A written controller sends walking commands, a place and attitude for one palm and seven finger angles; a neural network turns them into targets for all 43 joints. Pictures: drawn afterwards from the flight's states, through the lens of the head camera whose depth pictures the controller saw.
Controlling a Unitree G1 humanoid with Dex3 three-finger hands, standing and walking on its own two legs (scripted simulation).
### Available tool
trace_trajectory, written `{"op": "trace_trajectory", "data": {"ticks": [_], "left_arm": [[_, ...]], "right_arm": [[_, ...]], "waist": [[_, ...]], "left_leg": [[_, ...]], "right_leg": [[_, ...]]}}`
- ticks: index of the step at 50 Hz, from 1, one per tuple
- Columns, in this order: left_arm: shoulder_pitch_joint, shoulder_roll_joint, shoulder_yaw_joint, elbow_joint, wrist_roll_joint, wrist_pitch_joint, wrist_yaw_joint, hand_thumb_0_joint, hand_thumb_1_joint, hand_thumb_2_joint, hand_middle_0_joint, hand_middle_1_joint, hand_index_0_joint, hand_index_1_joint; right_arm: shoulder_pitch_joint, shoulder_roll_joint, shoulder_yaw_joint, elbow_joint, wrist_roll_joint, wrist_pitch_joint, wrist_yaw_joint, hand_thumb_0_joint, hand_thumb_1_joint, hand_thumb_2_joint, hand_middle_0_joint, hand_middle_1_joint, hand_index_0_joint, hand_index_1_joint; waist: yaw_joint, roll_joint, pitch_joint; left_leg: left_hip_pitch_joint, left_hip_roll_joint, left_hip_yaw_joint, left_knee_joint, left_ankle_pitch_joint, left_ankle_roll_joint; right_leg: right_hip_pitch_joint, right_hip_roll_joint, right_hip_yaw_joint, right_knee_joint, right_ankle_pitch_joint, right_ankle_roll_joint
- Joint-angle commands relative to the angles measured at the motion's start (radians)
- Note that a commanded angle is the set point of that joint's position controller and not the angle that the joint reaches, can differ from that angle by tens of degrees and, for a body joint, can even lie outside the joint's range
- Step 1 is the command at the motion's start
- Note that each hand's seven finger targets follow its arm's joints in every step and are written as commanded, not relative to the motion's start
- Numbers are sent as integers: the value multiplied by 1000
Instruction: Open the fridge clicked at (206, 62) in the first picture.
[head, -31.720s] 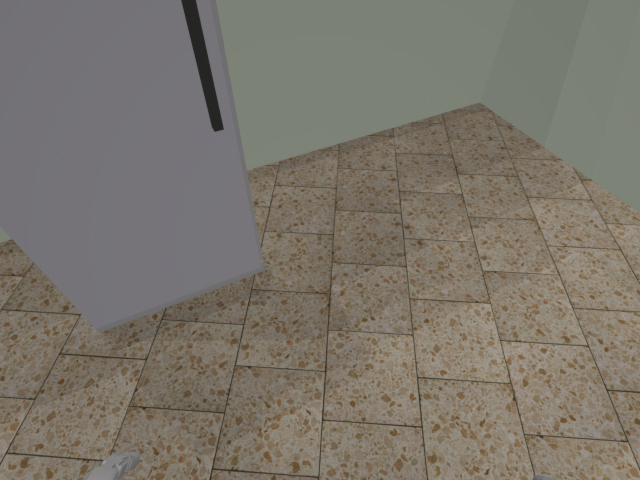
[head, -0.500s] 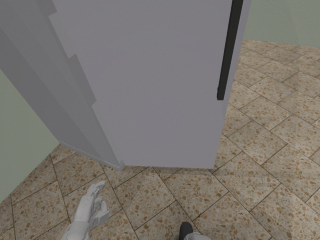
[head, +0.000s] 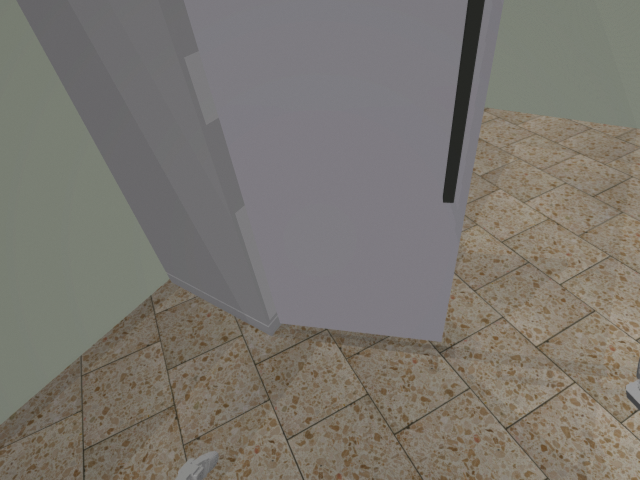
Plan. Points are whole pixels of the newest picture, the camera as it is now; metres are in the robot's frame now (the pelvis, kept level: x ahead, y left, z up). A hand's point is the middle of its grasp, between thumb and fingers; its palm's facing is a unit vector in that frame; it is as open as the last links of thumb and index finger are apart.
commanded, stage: stop stepping back and stand still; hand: right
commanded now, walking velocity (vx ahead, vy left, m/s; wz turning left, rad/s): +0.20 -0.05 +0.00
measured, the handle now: (463, 84) +0.75 -0.18 +0.19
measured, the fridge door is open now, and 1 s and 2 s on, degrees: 69 69 69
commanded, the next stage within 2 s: let the arm hang, fingers relaxed in 0.18 s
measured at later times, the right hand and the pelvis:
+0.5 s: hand out of the picture +0.12 -0.20 -0.15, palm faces +0.04 +0.97 -0.24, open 7.4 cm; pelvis -0.02 -0.01 -0.05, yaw -7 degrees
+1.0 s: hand out of the picture +0.02 -0.25 -0.18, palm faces +0.14 +0.96 -0.25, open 7.4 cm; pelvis +0.01 -0.04 -0.01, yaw -8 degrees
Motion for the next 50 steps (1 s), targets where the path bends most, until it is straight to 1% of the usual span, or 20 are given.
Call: {"op": "trace_trajectory", "data": {"ticks": [1, 2, 5, 9, 13, 14, 15, 17, 19, 22, 24, 25, 27, 29, 31, 33, 35, 37, 40, 50], "left_arm": [[-221, 196, 75, -132, -2, -6, 45, 0, 900, 900, -200, -300, -200, -300], [-207, 195, 96, -117, -21, 7, 49, 0, 900, 900, -200, -300, -200, -300], [-218, 212, 78, -115, -17, -28, 45, 0, 900, 900, -200, -300, -200, -300], [-247, 233, 96, -91, -37, -41, 60, 0, 900, 900, -200, -300, -200, -300], [-254, 229, 83, -92, -15, -90, 79, 0, 900, 900, -200, -300, -200, -300], [-107, 326, 112, 69, -8, -102, -29, 0, 900, 900, -200, -300, -200, -300], [-11, 388, 116, 35, -14, 20, -42, 0, 900, 900, -200, -300, -200, -300], [-53, 397, 122, -18, 17, 65, -19, 0, 900, 900, -200, -300, -200, -300], [-127, 376, 111, -40, 34, 49, -8, 0, 900, 900, -200, -300, -200, -300], [-267, 348, 92, -26, 28, 76, -3, 0, 900, 900, -200, -300, -200, -300], [-287, 257, 84, -33, 4, 108, -15, 0, 900, 900, -200, -300, -200, -300], [-257, 256, 90, -24, -1, 120, -23, 0, 900, 900, -200, -300, -200, -300], [-120, 220, 96, 59, 9, 137, -25, 0, 900, 900, -200, -300, -200, -300], [-77, 251, 102, 119, 5, 137, -21, 0, 900, 900, -200, -300, -200, -300], [-90, 218, 101, 141, 0, 124, -19, 0, 900, 900, -200, -300, -200, -300], [6, 178, 82, 223, -4, 109, -17, 0, 900, 900, -200, -300, -200, -300], [-20, 258, 87, 231, 5, 86, 1, 0, 900, 900, -200, -300, -200, -300], [-64, 239, 75, 238, 8, 90, 21, 0, 900, 900, -200, -300, -200, -300], [-40, 221, 69, 284, -11, 76, 22, 0, 900, 900, -200, -300, -200, -300], [-84, 240, 72, 375, -10, 85, 15, 0, 900, 900, -200, -300, -200, -300]], "right_arm": [[-75, -207, -221, -92, -10, -31, -45, 0, -900, -900, 200, 300, 200, 300], [-158, -203, -226, -73, -10, -27, -41, 0, -900, -900, 200, 300, 200, 300], [-377, -348, -332, -109, 8, -68, -64, 0, -900, -900, 200, 300, 200, 300], [-315, -71, -95, 108, 2, -70, -23, 0, -900, -900, 200, 300, 200, 300], [-475, -68, -19, 33, -18, -92, -51, 0, -900, -900, 200, 300, 200, 300], [-298, 143, 223, 743, -99, 83, 42, 0, -900, -900, 200, 300, 200, 300], [-246, 177, 238, 756, -80, 166, 96, 0, -900, -900, 200, 300, 200, 300], [-355, 145, 246, 731, -92, 178, 110, 0, -900, -900, 200, 300, 200, 300], [-444, 126, 267, 826, -81, 166, 126, 0, -900, -900, 200, 300, 200, 300], [-276, 112, 286, 1067, -77, 184, 146, 0, -900, -900, 200, 300, 200, 300], [-235, -62, 273, 1162, -88, 172, 123, 0, -900, -900, 200, 300, 200, 300], [-365, -58, 292, 1150, -84, 174, 116, 0, -900, -900, 200, 300, 200, 300], [-512, -34, 298, 1194, -82, 181, 115, 0, -900, -900, 200, 300, 200, 300], [-532, 49, 314, 1271, -79, 172, 99, 0, -900, -900, 200, 300, 200, 300], [-498, 102, 291, 1309, -88, 173, 90, 0, -900, -900, 200, 300, 200, 300], [-446, 113, 300, 1378, -72, 174, 92, 0, -900, -900, 200, 300, 200, 300], [-355, 163, 318, 1423, -52, 166, 105, 0, -900, -900, 200, 300, 200, 300], [-398, 158, 329, 1463, -57, 161, 111, 0, -900, -900, 200, 300, 200, 300], [-411, 110, 331, 1533, -51, 149, 101, 0, -900, -900, 200, 300, 200, 300], [-473, 90, 341, 1644, -57, 154, 96, 0, -900, -900, 200, 300, 200, 300]], "waist": [[-100, -126, -6], [-84, 125, -4], [-42, 152, 65], [-53, 5, 204], [-70, 51, 136], [49, -180, 82], [8, -421, 53], [7, -159, 92], [-20, -100, 55], [-164, -93, 4], [-196, 301, 41], [-129, 179, 82], [-18, -31, 40], [-9, 151, 85], [-39, 134, 100], [-31, -28, 35], [-88, -336, 10], [-92, -161, -1], [-81, -140, -46], [-76, -49, 93]], "left_leg": [[492, 102, -80, -474, -77, 71], [466, 289, -259, -541, 50, 139], [228, 520, -568, -602, 210, 254], [52, 413, -363, -542, 100, 175], [65, 281, -124, -409, 77, 84], [-202, 267, 77, 47, 181, -10], [-293, 98, 9, 356, -256, -77], [-349, 125, -154, 508, -262, -75], [-236, 170, -215, 402, -238, -57], [212, 118, -112, -64, -5, -58], [128, 366, -571, -547, -320, 51], [-29, 461, -725, -680, -458, 107], [-174, 401, -584, -638, -387, 119], [-124, 340, -484, -594, -214, 107], [-74, 354, -401, -519, -29, 124], [-20, 280, -294, -357, 128, 70], [-84, 134, -143, -184, 98, -30], [89, 126, -124, -278, 229, -38], [228, 168, -155, -289, 556, -12], [208, 181, -176, -402, 408, -7]], "right_leg": [[-374, -1, -37, 132, -296, -12], [-420, 57, -130, 458, -252, -11], [-510, 0, -11, 908, -168, 6], [-269, -55, -33, 490, -79, -28], [90, 58, -205, 125, -6, -38], [241, -111, -9, 74, 333, -82], [200, -283, 341, -44, 505, -209], [52, -364, 485, -83, 294, -322], [-90, -292, 420, -73, 98, -271], [-342, -66, 55, 28, -231, -94], [-439, 132, -66, 467, -343, 3], [-354, 102, 4, 609, -273, -9], [-171, 108, -63, 777, -197, 3], [-190, 50, -30, 705, -149, -10], [-105, 10, -15, 411, -235, -33], [108, 46, -40, 10, -87, -40], [178, -172, 252, -80, 278, -140], [120, -130, 121, -33, 495, -136], [156, -46, 3, -4, 588, -53], [141, -36, -9, -114, 232, -55]]}}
